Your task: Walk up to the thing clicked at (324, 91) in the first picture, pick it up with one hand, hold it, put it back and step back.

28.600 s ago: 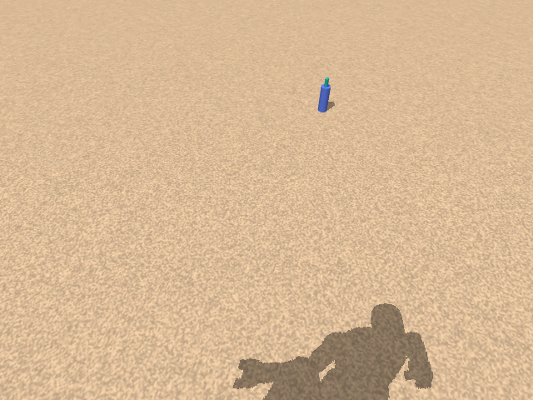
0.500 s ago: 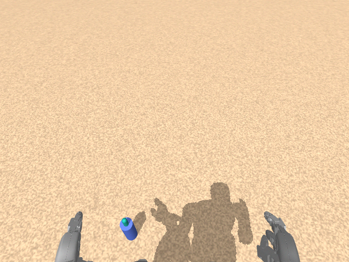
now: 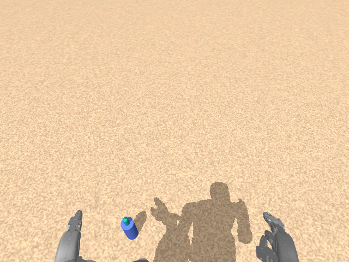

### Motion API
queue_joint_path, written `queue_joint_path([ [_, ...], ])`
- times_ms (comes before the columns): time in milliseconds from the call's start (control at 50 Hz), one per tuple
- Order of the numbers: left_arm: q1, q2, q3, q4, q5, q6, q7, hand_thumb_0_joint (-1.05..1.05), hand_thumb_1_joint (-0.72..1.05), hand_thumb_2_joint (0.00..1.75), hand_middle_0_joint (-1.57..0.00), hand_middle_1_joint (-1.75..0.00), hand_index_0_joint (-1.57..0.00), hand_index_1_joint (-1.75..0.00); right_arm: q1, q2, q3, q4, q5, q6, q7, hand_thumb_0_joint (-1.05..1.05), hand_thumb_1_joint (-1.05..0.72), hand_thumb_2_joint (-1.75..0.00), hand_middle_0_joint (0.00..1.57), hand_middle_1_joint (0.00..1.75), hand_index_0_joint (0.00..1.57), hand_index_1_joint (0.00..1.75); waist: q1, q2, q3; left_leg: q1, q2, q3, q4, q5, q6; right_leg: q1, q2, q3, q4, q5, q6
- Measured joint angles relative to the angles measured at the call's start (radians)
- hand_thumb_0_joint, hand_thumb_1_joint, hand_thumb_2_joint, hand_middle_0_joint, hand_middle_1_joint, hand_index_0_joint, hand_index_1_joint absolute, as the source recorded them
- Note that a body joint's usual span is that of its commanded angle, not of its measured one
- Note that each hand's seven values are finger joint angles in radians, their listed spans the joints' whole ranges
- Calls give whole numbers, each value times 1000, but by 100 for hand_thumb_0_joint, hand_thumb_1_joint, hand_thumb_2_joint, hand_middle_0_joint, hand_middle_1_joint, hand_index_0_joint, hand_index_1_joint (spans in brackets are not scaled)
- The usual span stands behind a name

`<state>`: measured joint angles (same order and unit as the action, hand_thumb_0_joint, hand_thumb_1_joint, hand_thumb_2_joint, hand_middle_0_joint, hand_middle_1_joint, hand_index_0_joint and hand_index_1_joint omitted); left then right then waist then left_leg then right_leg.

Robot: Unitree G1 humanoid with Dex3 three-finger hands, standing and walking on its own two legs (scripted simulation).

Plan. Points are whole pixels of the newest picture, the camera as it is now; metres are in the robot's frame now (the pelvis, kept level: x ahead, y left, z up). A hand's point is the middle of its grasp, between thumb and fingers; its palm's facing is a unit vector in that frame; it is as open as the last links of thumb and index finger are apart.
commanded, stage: home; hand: left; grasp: from the side
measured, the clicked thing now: (129, 226) +0.38 +0.23 -0.61
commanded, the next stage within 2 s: stand in 0.26 s
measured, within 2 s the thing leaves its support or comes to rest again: neither
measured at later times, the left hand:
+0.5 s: hand (96, 250) +0.17 +0.19 -0.06, palm faces +0.11 -0.95 -0.29, open 16.8 cm
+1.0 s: hand out of the picture +0.08 +0.25 -0.11, palm faces -0.01 -0.94 -0.35, open 7.7 cm
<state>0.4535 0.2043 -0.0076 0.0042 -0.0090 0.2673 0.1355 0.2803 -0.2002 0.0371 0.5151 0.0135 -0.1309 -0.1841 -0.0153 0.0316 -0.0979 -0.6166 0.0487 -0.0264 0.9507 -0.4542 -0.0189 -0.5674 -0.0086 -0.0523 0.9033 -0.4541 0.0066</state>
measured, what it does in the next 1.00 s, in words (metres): stands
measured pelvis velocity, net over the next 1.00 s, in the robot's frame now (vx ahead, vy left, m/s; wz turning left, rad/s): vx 0.00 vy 0.01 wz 0.00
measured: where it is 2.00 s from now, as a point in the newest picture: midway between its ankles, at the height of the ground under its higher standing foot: outside the picture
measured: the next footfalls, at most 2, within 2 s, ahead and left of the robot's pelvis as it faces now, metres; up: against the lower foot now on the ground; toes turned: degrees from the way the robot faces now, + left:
none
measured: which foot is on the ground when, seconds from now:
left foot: down 0.00-1.00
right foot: down 0.00-1.00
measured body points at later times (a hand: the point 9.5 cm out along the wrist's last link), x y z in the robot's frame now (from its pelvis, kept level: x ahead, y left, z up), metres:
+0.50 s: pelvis +0.00 +0.00 +0.00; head +0.02 +0.01 +0.45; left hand +0.16 +0.24 -0.03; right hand +0.16 -0.23 -0.07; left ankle +0.02 +0.13 -0.69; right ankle +0.00 -0.13 -0.69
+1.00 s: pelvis +0.00 +0.01 +0.03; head +0.01 +0.01 +0.48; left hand +0.08 +0.30 -0.09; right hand +0.08 -0.29 -0.09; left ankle +0.02 +0.13 -0.69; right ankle +0.00 -0.13 -0.69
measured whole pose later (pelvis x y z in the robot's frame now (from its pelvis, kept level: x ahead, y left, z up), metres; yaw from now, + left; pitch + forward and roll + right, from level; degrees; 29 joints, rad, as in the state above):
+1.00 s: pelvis +0.00 +0.01 +0.03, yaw +0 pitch -2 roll +0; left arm 0.23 0.33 0.02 0.85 0.04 0.00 0.03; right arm 0.21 -0.32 -0.04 0.93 -0.05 -0.01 -0.01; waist 0.01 -0.01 0.04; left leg -0.31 0.01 0.01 0.67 -0.33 0.00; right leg -0.29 -0.04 -0.02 0.67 -0.35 0.02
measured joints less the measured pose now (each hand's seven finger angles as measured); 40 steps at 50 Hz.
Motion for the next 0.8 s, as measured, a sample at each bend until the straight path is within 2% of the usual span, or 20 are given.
queue_joint_path([
  [400,4,2,0,-7,1,-2,-2,-1,-56,5,-6,-6,-5,-6,-1,1,-1,0,-2,-3,5,1,-90,-90,20,30,20,31,1,2,0,0,-2,4,2,-5,4,1,-2,4,-2,-2,5],
  [480,4,1,0,-3,2,-3,-2,-1,-50,12,-10,-12,-10,-12,1,1,-1,-1,-3,-2,6,1,-90,-90,20,30,20,31,2,1,0,-2,-2,3,2,-5,4,-1,-2,4,-1,-3,4],
  [600,4,-1,-3,0,2,-1,-2,0,-21,40,-17,-23,-16,-23,1,0,-1,-1,-2,-1,4,1,-90,-90,20,30,20,31,2,1,0,-1,-2,1,1,-6,2,0,-1,2,-1,-4,3],
  [640,-58,17,-8,121,46,-82,-31,0,-9,52,-18,-25,-17,-25,-34,-10,-8,59,-57,11,37,1,-90,-90,20,30,20,30,14,-13,44,44,-8,11,-19,3,6,35,-8,11,-6,-3,0],
  [680,-135,44,-8,282,75,-148,-65,0,5,62,-19,-27,-18,-27,-78,-33,-7,144,-89,53,86,1,-90,-90,20,30,20,31,27,-30,73,85,-17,22,-50,18,10,65,-17,20,-17,3,-3],
  [740,-199,80,1,460,76,-204,-98,0,27,74,-20,-29,-19,-28,-108,-59,-23,226,-85,92,139,1,-90,-90,20,30,20,31,32,-47,103,133,-27,31,-95,40,11,104,-26,27,-42,16,-2],
  [800,-212,103,15,579,65,-236,-111,0,49,81,-20,-29,-20,-29,-102,-83,-49,272,-70,103,165,1,-90,-90,20,30,20,31,32,-52,116,175,-30,36,-136,57,12,142,-29,31,-78,31,1],
])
